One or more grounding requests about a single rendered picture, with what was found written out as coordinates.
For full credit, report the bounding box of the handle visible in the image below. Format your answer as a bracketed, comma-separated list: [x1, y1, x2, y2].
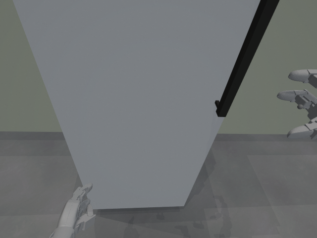
[215, 0, 280, 117]

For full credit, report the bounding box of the fridge door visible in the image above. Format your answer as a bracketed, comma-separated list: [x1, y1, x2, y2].
[13, 0, 261, 209]

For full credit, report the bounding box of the right robot hand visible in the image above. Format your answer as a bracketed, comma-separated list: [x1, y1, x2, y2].
[277, 69, 317, 140]

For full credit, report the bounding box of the left robot forearm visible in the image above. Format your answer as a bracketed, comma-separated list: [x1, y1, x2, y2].
[49, 226, 75, 238]

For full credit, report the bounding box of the left robot hand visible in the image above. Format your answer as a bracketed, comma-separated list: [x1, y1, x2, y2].
[57, 183, 96, 234]

